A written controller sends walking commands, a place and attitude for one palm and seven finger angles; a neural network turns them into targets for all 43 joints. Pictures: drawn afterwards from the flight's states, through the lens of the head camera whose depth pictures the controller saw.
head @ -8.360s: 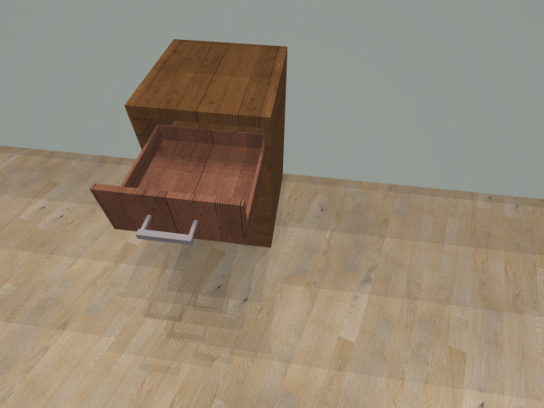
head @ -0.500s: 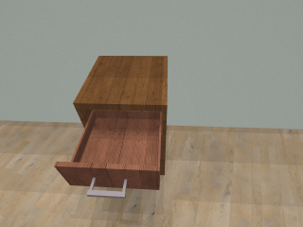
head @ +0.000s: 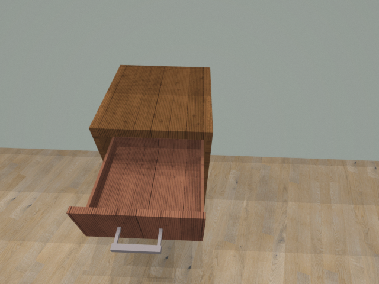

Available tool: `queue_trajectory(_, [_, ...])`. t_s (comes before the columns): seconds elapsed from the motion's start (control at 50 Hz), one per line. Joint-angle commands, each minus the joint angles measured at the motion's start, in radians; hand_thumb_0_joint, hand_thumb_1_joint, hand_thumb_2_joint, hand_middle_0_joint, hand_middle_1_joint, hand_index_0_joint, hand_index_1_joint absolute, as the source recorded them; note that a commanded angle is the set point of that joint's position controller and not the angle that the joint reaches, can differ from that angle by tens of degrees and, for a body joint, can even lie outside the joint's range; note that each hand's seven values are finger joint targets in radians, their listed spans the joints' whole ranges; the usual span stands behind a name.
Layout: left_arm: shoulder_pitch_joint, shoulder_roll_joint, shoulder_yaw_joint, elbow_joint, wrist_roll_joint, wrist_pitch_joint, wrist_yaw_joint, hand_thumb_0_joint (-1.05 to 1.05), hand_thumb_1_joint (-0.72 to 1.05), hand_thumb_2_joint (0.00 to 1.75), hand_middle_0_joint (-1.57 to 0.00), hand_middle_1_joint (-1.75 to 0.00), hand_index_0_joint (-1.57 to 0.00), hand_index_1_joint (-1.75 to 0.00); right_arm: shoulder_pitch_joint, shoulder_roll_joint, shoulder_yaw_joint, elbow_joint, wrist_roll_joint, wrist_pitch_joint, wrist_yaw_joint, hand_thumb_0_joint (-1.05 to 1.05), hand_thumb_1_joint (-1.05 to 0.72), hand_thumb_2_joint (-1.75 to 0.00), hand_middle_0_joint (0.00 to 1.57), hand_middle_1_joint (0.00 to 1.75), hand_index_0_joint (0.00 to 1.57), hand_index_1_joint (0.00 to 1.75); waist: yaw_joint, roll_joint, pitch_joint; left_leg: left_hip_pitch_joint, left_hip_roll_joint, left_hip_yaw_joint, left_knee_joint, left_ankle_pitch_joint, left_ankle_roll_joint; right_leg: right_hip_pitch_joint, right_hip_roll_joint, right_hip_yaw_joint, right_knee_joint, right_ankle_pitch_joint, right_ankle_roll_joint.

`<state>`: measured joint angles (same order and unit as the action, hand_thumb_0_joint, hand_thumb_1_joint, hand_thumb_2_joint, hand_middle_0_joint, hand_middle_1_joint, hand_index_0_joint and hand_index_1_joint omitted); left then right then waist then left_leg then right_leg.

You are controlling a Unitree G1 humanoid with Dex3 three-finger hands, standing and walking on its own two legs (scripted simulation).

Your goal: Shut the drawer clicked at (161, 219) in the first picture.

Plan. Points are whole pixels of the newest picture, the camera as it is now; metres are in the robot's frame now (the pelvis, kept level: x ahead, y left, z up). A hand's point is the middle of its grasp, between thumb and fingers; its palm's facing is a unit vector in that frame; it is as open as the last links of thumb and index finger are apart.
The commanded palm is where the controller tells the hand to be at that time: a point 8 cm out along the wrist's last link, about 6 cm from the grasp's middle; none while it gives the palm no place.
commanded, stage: come to a stop and stand still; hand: left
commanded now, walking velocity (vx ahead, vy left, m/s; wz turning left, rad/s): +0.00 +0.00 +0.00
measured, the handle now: (137, 240) +0.28 +0.17 -0.21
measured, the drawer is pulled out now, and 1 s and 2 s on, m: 0.30 0.30 0.30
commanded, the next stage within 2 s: look again from close up in 0.38 s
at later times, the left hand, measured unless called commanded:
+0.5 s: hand out of the picture +0.01 +0.20 -0.18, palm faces +0.01 -0.98 -0.20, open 7.4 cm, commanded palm none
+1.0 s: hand out of the picture -0.01 +0.17 -0.18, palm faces +0.03 -0.98 -0.17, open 7.4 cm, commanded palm none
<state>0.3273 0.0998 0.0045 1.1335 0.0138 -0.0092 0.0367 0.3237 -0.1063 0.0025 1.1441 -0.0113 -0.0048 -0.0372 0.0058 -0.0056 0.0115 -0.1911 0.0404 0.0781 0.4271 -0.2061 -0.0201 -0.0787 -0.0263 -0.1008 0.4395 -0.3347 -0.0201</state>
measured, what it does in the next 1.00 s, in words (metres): stands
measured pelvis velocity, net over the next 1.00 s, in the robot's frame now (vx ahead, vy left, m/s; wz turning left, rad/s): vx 0.01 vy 0.01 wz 0.00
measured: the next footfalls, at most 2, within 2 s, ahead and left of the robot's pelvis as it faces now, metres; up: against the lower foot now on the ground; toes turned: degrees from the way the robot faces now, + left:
none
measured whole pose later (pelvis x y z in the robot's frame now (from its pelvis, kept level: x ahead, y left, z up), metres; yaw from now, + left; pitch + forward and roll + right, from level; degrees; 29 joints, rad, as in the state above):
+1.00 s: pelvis +0.01 +0.01 +0.00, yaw +0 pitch -1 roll +1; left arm 0.32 0.14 -0.02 1.06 0.01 0.00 0.03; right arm 0.26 -0.16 0.02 1.10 -0.01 -0.01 -0.02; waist 0.01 -0.02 0.05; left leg -0.21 0.02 0.06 0.47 -0.23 0.00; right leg -0.09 -0.04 -0.10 0.47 -0.36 0.00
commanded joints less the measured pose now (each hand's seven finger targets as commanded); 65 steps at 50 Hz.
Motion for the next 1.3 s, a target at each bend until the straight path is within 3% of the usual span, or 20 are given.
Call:
queue_trajectory(0.0, [0.103, 0.066, 0.01, -0.005, 0.001, -0.013, 0.01, 0.0, 0.9, 0.9, -0.2, -0.3, -0.2, -0.3, 0.073, -0.074, -0.012, -0.014, 0.002, -0.011, -0.001, 0.0, -0.9, -0.9, 0.2, 0.3, 0.2, 0.3, 0.004, -0.005, 0.092, 0.029, 0.078, -0.079, -0.071, 0.175, 0.045, -0.115, -0.086, 0.078, -0.109, 0.221, -0.022])
queue_trajectory(0.02, [0.104, 0.072, 0.009, -0.006, 0.001, -0.012, 0.009, 0.0, 0.9, 0.9, -0.2, -0.3, -0.2, -0.3, 0.071, -0.073, -0.011, -0.013, 0.002, -0.011, 0.0, 0.0, -0.9, -0.9, 0.2, 0.3, 0.2, 0.3, 0.005, 0.004, 0.099, 0.029, 0.078, -0.079, -0.075, 0.174, 0.047, -0.116, -0.085, 0.079, -0.113, 0.223, -0.023])
queue_trajectory(0.04, [0.146, 0.132, 0.003, 0.002, 0.019, -0.051, 0.04, 0.0, 0.9, 0.9, -0.2, -0.3, -0.2, -0.3, -0.066, -0.128, -0.011, -0.096, 0.004, -0.028, 0.018, 0.0, -0.9, -0.9, 0.2, 0.3, 0.2, 0.3, 0.042, -0.081, 0.177, -0.136, 0.058, -0.042, 0.189, 0.143, 0.012, -0.166, -0.146, 0.178, -0.138, 0.678, 0.024])
queue_trajectory(0.06, [0.099, 0.165, 0.012, -0.05, 0.013, -0.053, 0.033, 0.0, 0.9, 0.9, -0.2, -0.3, -0.2, -0.3, -0.007, -0.063, -0.015, -0.13, 0.001, -0.012, 0.023, 0.0, -0.9, -0.9, 0.2, 0.3, 0.2, 0.3, -0.03, -0.089, 0.131, -0.12, 0.038, -0.053, 0.197, -0.115, 0.029, -0.171, -0.196, 0.171, -0.126, 0.545, -0.021])
queue_trajectory(0.08, [0.049, 0.151, 0.006, -0.068, 0.01, -0.05, 0.024, 0.0, 0.9, 0.9, -0.2, -0.3, -0.2, -0.3, 0.022, -0.064, -0.018, -0.11, -0.003, -0.005, 0.023, 0.0, -0.9, -0.9, 0.2, 0.3, 0.2, 0.3, -0.044, -0.02, 0.128, -0.089, 0.035, -0.039, 0.183, -0.121, 0.029, -0.214, -0.182, 0.157, -0.138, 0.334, -0.05])
queue_trajectory(0.1, [0.022, 0.154, 0.004, -0.077, 0.008, -0.05, 0.021, 0.0, 0.9, 0.9, -0.2, -0.3, -0.2, -0.3, 0.056, -0.067, -0.015, -0.096, -0.005, -0.005, 0.027, 0.0, -0.9, -0.9, 0.2, 0.3, 0.2, 0.3, -0.062, -0.029, 0.108, -0.079, 0.037, -0.039, 0.16, -0.073, 0.023, -0.232, -0.148, 0.14, -0.137, 0.147, -0.062])
queue_trajectory(0.14, [0.021, 0.142, 0.01, -0.103, 0.002, -0.05, 0.02, 0.0, 0.9, 0.9, -0.2, -0.3, -0.2, -0.3, 0.1, -0.09, -0.006, -0.102, -0.008, -0.019, 0.027, 0.0, -0.9, -0.9, 0.2, 0.3, 0.2, 0.3, -0.056, -0.036, 0.003, -0.033, 0.043, -0.064, 0.116, 0.027, 0.039, -0.169, -0.104, 0.12, -0.058, 0.156, -0.063])
queue_trajectory(0.24, [0.048, 0.128, 0.004, -0.113, 0.0, -0.014, 0.01, 0.0, 0.9, 0.9, -0.2, -0.3, -0.2, -0.3, 0.048, -0.129, -0.006, -0.117, -0.004, -0.023, 0.016, 0.0, -0.9, -0.9, 0.2, 0.3, 0.2, 0.3, -0.009, 0.087, 0.089, -0.137, 0.067, -0.127, 0.023, 0.015, 0.068, -0.154, -0.047, 0.095, -0.004, 0.026, -0.036])
queue_trajectory(0.36, [0.059, 0.135, 0.002, -0.124, -0.002, -0.008, 0.007, 0.0, 0.9, 0.9, -0.2, -0.3, -0.2, -0.3, 0.047, -0.135, -0.005, -0.115, -0.002, -0.024, 0.015, 0.0, -0.9, -0.9, 0.2, 0.3, 0.2, 0.3, -0.001, -0.001, 0.071, -0.101, 0.06, -0.125, 0.008, 0.066, 0.072, -0.136, -0.062, 0.095, -0.01, 0.076, -0.029])
queue_trajectory(0.56, [0.054, 0.152, 0.005, -0.136, -0.003, -0.006, 0.007, 0.0, 0.9, 0.9, -0.2, -0.3, -0.2, -0.3, 0.034, -0.149, -0.005, -0.094, 0.002, -0.029, 0.012, 0.0, -0.9, -0.9, 0.2, 0.3, 0.2, 0.3, 0.0, 0.014, 0.025, -0.016, 0.065, -0.12, 0.004, 0.232, 0.076, -0.1, -0.077, 0.079, -0.012, 0.17, -0.015])
queue_trajectory(1.04, [0.08, 0.143, -0.002, -0.091, -0.004, -0.011, 0.007, 0.0, 0.9, 0.9, -0.2, -0.3, -0.2, -0.3, 0.004, -0.137, 0.002, -0.049, 0.007, -0.023, 0.009, 0.0, -0.9, -0.9, 0.2, 0.3, 0.2, 0.3, 0.001, -0.005, 0.072, 0.03, 0.059, -0.099, -0.025, 0.221, 0.064, -0.097, -0.096, 0.084, -0.076, 0.234, -0.016])
queue_trajectory(1.06, [0.126, 0.16, 0.004, -0.056, 0.018, -0.044, 0.04, 0.0, 0.9, 0.9, -0.2, -0.3, -0.2, -0.3, -0.103, -0.165, -0.01, -0.12, 0.007, -0.032, 0.016, 0.0, -0.9, -0.9, 0.2, 0.3, 0.2, 0.3, 0.03, -0.042, 0.084, -0.048, 0.066, -0.071, 0.21, 0.298, 0.03, -0.137, -0.142, 0.176, -0.097, 0.704, 0.016])
queue_trajectory(1.08, [-0.586, 0.339, 0.056, -1.609, -0.193, -0.249, 0.029, 0.0, 0.9, 0.9, -0.22, -0.32, -0.22, -0.32, -0.047, -0.334, -0.04, -0.434, 0.043, -0.183, -0.022, 0.0, -0.9, -0.9, 0.2, 0.3, 0.2, 0.3, -0.103, 0.191, -0.412, 0.239, -0.032, -0.051, 0.061, 0.392, 0.063, -0.059, -0.058, 0.067, 0.041, 0.665, -0.01])
queue_trajectory(1.1, [-0.126, 0.258, 0.071, -1.267, -0.107, -0.186, 0.073, 0.0, 0.9, 0.9, -0.24, -0.34, -0.24, -0.34, -0.124, -0.223, -0.008, -0.369, 0.032, -0.276, -0.05, 0.0, -0.9, -0.9, 0.2, 0.3, 0.2, 0.3, 0.008, 0.328, -0.412, 0.353, 0.01, -0.049, 0.017, 0.544, 0.07, -0.116, 0.005, 0.042, 0.124, 0.412, -0.022])
queue_trajectory(1.12, [-0.101, 0.203, 0.031, -1.227, -0.124, -0.142, 0.121, 0.0, 0.9, 0.9, -0.26, -0.37, -0.26, -0.37, -0.116, -0.246, -0.027, -0.32, 0.037, -0.307, -0.047, 0.0, -0.9, -0.9, 0.2, 0.3, 0.2, 0.3, -0.031, 0.272, -0.332, 0.254, 0.016, -0.067, 0.043, 0.496, 0.04, -0.204, 0.013, 0.009, 0.117, 0.188, -0.008])
queue_trajectory(1.14, [0.176, -0.013, -0.083, -0.97, -0.121, -0.04, 0.111, 0.0, 0.9, 0.9, -0.28, -0.39, -0.28, -0.39, -0.089, -0.205, -0.031, -0.308, 0.054, -0.305, -0.034, 0.0, -0.9, -0.9, 0.2, 0.3, 0.2, 0.3, -0.041, 0.143, -0.173, 0.145, 0.016, -0.081, 0.046, 0.42, 0.06, -0.267, 0.012, -0.006, 0.113, 0.154, -0.001])
queue_trajectory(1.16, [0.007, -0.04, -0.121, -1.169, -0.16, -0.065, 0.081, 0.0, 0.9, 0.9, -0.3, -0.41, -0.3, -0.41, -0.109, -0.238, -0.04, -0.383, 0.059, -0.307, -0.034, 0.0, -0.9, -0.9, 0.2, 0.3, 0.2, 0.3, -0.043, 0.089, -0.073, 0.037, 0.012, -0.095, 0.073, 0.327, 0.054, -0.268, 0.004, -0.02, 0.088, 0.223, 0.009])
queue_trajectory(1.18, [0.027, 0.016, -0.08, -1.153, -0.146, -0.102, 0.064, 0.0, 0.9, 0.9, -0.32, -0.43, -0.32, -0.43, -0.113, -0.261, -0.06, -0.399, 0.046, -0.316, -0.04, 0.0, -0.9, -0.9, 0.2, 0.3, 0.2, 0.3, -0.071, -0.021, -0.06, -0.022, -0.007, -0.091, 0.122, 0.224, 0.059, -0.326, 0.011, -0.026, 0.08, 0.218, 0.016])
queue_trajectory(1.22, [0.116, -0.004, -0.064, -1.003, -0.129, -0.188, 0.022, 0.0, 0.9, 0.9, -0.36, -0.47, -0.36, -0.47, -0.12, -0.268, -0.073, -0.458, 0.021, -0.326, -0.035, 0.0, -0.9, -0.9, 0.2, 0.3, 0.2, 0.3, -0.082, -0.211, 0.005, -0.183, -0.038, -0.093, 0.221, 0.081, 0.061, -0.465, 0.019, -0.03, 0.128, 0.137, 0.024])
queue_trajectory(1.28, [0.355, -0.031, -0.011, -0.917, -0.177, -0.381, -0.106, 0.0, 0.9, 0.9, -0.42, -0.54, -0.42, -0.54, -0.197, -0.248, -0.095, -0.545, 0.008, -0.331, -0.011, 0.0, -0.9, -0.9, 0.2, 0.3, 0.2, 0.3, 0.026, -0.362, -0.061, -0.416, -0.036, -0.088, 0.337, -0.028, 0.033, -0.556, 0.016, 0.004, 0.273, 0.057, 0.026])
